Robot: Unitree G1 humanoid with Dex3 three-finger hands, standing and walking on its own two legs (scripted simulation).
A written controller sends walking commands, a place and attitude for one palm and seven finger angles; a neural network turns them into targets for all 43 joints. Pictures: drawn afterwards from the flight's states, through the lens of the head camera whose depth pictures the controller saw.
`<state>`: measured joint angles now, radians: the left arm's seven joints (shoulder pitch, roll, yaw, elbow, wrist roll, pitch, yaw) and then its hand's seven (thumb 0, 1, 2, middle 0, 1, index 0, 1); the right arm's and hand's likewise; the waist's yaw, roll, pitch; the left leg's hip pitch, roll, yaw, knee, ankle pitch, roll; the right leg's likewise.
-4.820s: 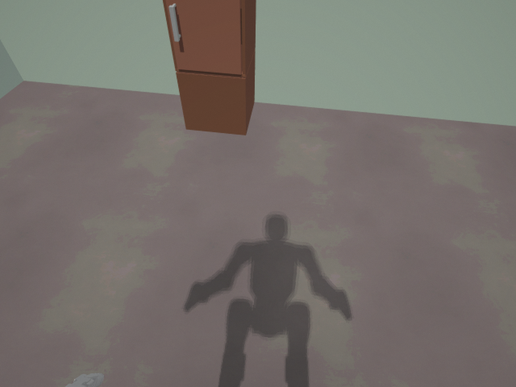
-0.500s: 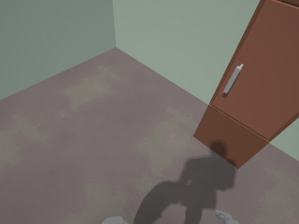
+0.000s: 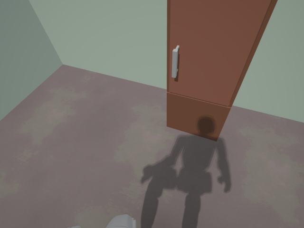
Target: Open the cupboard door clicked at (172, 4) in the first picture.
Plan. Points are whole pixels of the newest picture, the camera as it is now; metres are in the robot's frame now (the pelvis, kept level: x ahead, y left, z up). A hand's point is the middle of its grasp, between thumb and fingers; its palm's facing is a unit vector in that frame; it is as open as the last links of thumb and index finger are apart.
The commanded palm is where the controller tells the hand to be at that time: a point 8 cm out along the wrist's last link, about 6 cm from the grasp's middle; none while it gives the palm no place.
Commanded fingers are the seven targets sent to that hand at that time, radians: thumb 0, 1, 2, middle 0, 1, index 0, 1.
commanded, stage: turn to face it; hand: left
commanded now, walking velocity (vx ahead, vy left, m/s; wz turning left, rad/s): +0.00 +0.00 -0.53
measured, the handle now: (175, 61) +0.86 -0.06 -0.09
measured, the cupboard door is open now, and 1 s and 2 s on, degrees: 0 0 0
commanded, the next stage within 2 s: take the last steps up to it in 0.48 s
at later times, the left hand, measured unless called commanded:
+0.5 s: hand out of the picture +0.13 +0.24 -0.16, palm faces -0.20 -0.96 -0.20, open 7.4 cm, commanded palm none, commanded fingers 0.00 0.90 0.90 -0.20 -0.30 -0.20 -0.30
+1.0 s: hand out of the picture +0.10 +0.20 -0.17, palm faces -0.28 -0.94 -0.18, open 7.3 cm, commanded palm none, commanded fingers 0.00 0.90 0.90 -0.20 -0.30 -0.20 -0.30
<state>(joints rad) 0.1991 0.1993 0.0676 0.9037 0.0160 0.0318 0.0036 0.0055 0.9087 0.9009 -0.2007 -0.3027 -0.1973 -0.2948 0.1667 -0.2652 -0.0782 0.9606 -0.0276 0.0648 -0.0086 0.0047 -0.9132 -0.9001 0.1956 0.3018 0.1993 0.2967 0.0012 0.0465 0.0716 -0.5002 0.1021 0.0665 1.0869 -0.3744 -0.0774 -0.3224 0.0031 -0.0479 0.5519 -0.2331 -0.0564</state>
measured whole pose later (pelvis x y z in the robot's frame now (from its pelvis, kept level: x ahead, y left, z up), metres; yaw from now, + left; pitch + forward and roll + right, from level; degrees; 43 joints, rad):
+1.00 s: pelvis +0.05 +0.02 +0.00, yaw -19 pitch +0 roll -1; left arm 0.32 0.17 0.04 1.09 0.02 -0.03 0.00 0.00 0.92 0.90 -0.20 -0.30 -0.20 -0.30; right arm 0.23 -0.21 -0.05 1.04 -0.03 0.01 0.02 0.01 -0.91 -0.90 0.19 0.30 0.20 0.30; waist 0.00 0.01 0.03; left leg -0.45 0.11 0.10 0.78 -0.32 -0.05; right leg -0.05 -0.01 -0.06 0.39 -0.35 0.00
